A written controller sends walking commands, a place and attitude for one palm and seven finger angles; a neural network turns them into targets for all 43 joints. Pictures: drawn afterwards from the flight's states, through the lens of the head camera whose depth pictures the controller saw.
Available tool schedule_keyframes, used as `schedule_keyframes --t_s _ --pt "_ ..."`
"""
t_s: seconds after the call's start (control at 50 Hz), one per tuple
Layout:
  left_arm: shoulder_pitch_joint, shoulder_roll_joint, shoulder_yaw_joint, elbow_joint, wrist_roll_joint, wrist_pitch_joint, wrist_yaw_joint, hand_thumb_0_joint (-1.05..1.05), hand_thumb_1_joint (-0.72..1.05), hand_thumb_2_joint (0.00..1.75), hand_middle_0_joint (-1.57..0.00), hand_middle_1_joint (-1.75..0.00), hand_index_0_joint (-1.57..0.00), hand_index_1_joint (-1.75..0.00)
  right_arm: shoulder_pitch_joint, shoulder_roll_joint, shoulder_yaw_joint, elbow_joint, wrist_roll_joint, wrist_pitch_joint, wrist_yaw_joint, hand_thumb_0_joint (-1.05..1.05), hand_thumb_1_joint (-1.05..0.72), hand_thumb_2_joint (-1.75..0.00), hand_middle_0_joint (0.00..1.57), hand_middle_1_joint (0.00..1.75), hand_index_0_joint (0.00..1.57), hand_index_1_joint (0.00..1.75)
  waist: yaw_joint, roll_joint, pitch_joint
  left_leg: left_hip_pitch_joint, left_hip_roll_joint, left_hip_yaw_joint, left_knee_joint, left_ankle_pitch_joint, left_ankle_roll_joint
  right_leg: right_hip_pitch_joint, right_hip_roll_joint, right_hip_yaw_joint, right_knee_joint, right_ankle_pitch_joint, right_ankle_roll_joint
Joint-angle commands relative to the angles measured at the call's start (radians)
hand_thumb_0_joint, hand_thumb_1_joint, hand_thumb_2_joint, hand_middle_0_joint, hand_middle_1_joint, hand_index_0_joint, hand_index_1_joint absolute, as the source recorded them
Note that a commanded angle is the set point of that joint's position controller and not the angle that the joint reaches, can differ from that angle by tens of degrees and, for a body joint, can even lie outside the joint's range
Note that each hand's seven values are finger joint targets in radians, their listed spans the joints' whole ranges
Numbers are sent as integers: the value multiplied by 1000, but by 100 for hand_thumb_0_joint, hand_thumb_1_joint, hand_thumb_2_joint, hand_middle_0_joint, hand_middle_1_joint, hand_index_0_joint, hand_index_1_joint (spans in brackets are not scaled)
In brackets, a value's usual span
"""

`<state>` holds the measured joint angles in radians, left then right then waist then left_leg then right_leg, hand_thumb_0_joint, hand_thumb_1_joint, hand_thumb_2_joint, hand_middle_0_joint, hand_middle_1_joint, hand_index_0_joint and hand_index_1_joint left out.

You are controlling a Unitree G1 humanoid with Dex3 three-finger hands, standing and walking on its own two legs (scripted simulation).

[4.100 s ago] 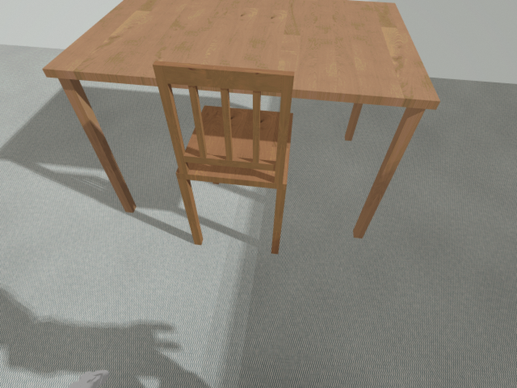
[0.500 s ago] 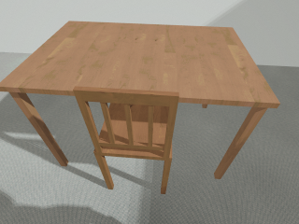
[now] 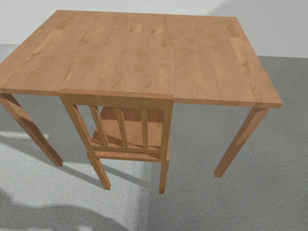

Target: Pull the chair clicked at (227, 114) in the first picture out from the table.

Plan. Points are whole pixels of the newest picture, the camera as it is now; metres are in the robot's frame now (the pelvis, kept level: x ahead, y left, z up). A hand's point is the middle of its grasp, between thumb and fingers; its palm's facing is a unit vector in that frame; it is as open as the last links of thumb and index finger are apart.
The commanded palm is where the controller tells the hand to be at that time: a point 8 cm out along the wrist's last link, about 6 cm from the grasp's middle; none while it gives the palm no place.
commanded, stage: look again from close up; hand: left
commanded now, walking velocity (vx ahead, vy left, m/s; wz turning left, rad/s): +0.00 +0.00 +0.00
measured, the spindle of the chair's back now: (122, 128) +0.48 +0.15 -0.09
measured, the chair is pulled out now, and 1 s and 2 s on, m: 0.00 0.00 0.00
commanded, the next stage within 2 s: raise the hand toward the chair's back in 0.36 s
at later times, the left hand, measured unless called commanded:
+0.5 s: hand out of the picture +0.01 +0.17 -0.17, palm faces +0.09 -0.98 -0.18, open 7.4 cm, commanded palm +0.10 +0.22 -0.07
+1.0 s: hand out of the picture +0.12 +0.19 -0.08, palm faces +0.21 -0.98 -0.06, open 10.3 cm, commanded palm +0.13 +0.23 -0.06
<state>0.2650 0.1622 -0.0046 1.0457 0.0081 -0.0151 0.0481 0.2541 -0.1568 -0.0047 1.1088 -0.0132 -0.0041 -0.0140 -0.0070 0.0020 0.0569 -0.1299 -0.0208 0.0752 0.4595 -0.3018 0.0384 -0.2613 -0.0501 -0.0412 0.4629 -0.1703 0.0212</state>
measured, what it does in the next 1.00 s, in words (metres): lowers itself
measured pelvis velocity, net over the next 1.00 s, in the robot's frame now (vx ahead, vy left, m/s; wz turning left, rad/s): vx -0.01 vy -0.03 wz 0.08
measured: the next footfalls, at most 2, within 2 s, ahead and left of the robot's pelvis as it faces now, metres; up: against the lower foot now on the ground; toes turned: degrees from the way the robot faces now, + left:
none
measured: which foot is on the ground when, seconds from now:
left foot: down 0.00-1.00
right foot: down 0.00-1.00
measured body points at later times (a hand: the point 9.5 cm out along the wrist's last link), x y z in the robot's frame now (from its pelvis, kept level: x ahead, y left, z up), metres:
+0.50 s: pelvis +0.00 +0.01 +0.00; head +0.02 +0.01 +0.45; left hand +0.00 +0.23 -0.16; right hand +0.00 -0.20 -0.16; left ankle -0.03 +0.09 -0.74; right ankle +0.05 -0.13 -0.74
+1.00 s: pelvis -0.01 -0.03 -0.10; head +0.07 +0.00 +0.34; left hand +0.11 +0.24 -0.07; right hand +0.27 -0.24 -0.12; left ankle -0.03 +0.09 -0.74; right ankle +0.05 -0.13 -0.74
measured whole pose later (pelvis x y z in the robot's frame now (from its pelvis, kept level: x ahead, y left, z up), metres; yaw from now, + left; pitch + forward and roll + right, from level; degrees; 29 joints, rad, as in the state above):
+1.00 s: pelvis -0.01 -0.03 -0.10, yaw +5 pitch +15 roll -1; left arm 0.59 0.20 0.19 0.04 -0.26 -0.60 -0.28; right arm 0.10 -0.27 -0.08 0.46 0.00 -0.26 0.01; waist 0.06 -0.05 -0.11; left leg -0.87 0.01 -0.04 1.23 -0.63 -0.01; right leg -0.95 -0.04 -0.11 1.17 -0.48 -0.04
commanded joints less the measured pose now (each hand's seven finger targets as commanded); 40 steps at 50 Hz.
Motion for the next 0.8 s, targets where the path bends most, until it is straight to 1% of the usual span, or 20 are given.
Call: schedule_keyframes --t_s 0.0,0.24,0.42,0.44,0.46,0.48,0.5,0.52,0.54,0.56,0.58,0.6,0.62,0.64,0.66,0.68,0.7,0.72,0.74,0.78 --pt "69 97 20 -22 2 -14 3 0 90 90 -20 -30 -20 -30 59 -91 -18 -11 1 -13 -5 0 -90 -90 20 30 20 30 2 -36 -3 -104 104 -103 -118 94 -9 85 -85 95 -80 73 -42" --pt "72 78 19 1 1 -12 4 0 90 90 -20 -30 -20 -30 78 -76 -15 20 4 -15 -8 0 -90 -90 20 30 20 30 2 -11 8 -87 115 -106 -143 125 -11 94 -79 76 -81 106 -38" --pt "97 59 16 23 3 -9 4 0 90 90 -20 -30 -20 -30 91 -67 -13 29 5 -14 -10 0 -90 -90 20 30 20 30 1 10 37 -91 120 -111 -171 83 -9 77 -70 70 -91 69 -32" --pt "131 103 13 66 15 -16 37 0 90 90 -20 -30 -20 -30 34 -104 -5 -52 14 -39 -10 0 -90 -90 20 30 20 30 20 -9 -31 -112 153 -93 -18 391 -26 121 -95 62 32 377 -39" --pt "-613 294 125 -1499 -192 -229 24 0 88 89 -20 -30 -20 -30 27 -272 -17 -423 62 -193 -49 0 -90 -90 20 30 20 30 -71 207 -502 117 51 -137 -106 449 -74 183 24 -9 57 180 -32" --pt "-420 363 194 -1408 -138 -190 70 0 85 88 -20 -29 -20 -29 -52 -187 21 -357 58 -272 -84 0 -90 -90 20 30 20 30 -30 275 -403 135 77 -73 -139 389 -88 86 45 3 142 -21 -41" --pt "-178 135 48 -1144 -120 -126 88 0 83 87 -19 -29 -19 -29 -34 -197 0 -331 36 -319 -76 0 -90 -90 20 30 20 30 -25 251 -301 6 79 -108 -163 315 -95 1 44 -43 156 -151 -50" --pt "122 -82 -70 -848 -141 -14 95 0 81 86 -19 -29 -19 -29 -19 -137 0 -298 64 -327 -58 0 -90 -90 20 30 20 30 -31 87 -110 -98 73 -130 -161 195 -89 -83 30 -59 142 -149 -43" --pt "26 -97 -95 -1039 -191 -15 71 0 78 85 -19 -28 -19 -28 -20 -180 -5 -367 75 -341 -55 0 -90 -90 20 30 20 30 -26 75 -48 -171 58 -142 -116 98 -69 -73 20 -58 107 -105 -34" --pt "-11 -36 -53 -1099 -189 -67 51 0 76 84 -19 -28 -19 -28 -38 -210 -19 -403 65 -361 -62 0 -90 -90 20 30 20 30 -39 30 -40 -197 52 -132 -46 43 -49 -78 19 -44 53 -95 -32" --pt "-4 -15 -37 -1075 -175 -115 32 0 74 83 -18 -27 -18 -27 -39 -219 -22 -443 52 -379 -59 0 -90 -90 20 30 20 30 -56 -24 -29 -238 27 -124 7 11 -39 -93 19 -41 39 -129 -31" --pt "6 16 8 -1010 -165 -163 19 0 71 82 -18 -27 -18 -27 -14 -229 -34 -455 31 -384 -50 0 -90 -90 20 30 20 30 -65 -152 -24 -309 13 -136 56 -36 -40 -158 22 -42 51 -203 -31" --pt "130 -33 13 -889 -168 -214 -17 0 69 81 -18 -27 -18 -27 -26 -224 -47 -482 25 -382 -39 0 -90 -90 20 30 20 30 -35 -290 20 -397 17 -137 102 -73 -44 -231 26 -63 97 -272 -34" --pt "262 -74 17 -815 -182 -276 -67 0 67 80 -18 -26 -18 -26 -39 -220 -58 -517 27 -379 -26 0 -90 -90 20 30 20 30 -7 -388 10 -464 16 -125 150 -85 -46 -279 33 -74 149 -316 -35" --pt "359 -79 38 -824 -207 -348 -124 0 64 79 -17 -26 -17 -26 -60 -216 -70 -555 25 -377 -12 0 -90 -90 20 30 20 30 24 -416 -28 -514 9 -105 195 -74 -51 -285 37 -70 190 -322 -38" --pt "481 -8 128 -792 -218 -410 -187 0 62 78 -17 -26 -17 -26 -75 -217 -86 -582 29 -365 14 0 -90 -90 20 30 20 30 75 -301 -80 -526 -3 -74 224 -28 -69 -247 35 -53 230 -269 -55" --pt "504 11 157 -837 -237 -484 -250 0 60 77 -17 -25 -17 -25 -100 -219 -92 -619 21 -353 36 0 -90 -90 20 30 20 30 82 -212 -133 -536 -18 -59 266 24 -80 -223 34 -54 286 -183 -66" --pt "483 50 181 -873 -238 -553 -309 0 57 76 -17 -25 -17 -25 -141 -229 -97 -658 13 -342 52 0 -90 -90 20 30 20 30 78 -106 -150 -557 -24 -49 309 44 -91 -240 31 -52 338 -128 -74" --pt "466 93 217 -877 -228 -617 -360 0 55 75 -16 -25 -16 -25 -156 -229 -104 -679 11 -331 66 0 -90 -90 20 30 20 30 73 -45 -186 -580 -26 -47 358 67 -89 -249 26 -39 386 -71 -80" --pt "494 166 297 -872 -202 -644 -378 0 50 73 -16 -24 -16 -24 -167 -205 -111 -705 23 -300 71 0 -90 -90 20 30 20 30 105 20 -228 -674 -22 -44 420 77 -73 -305 26 -18 475 -29 -82"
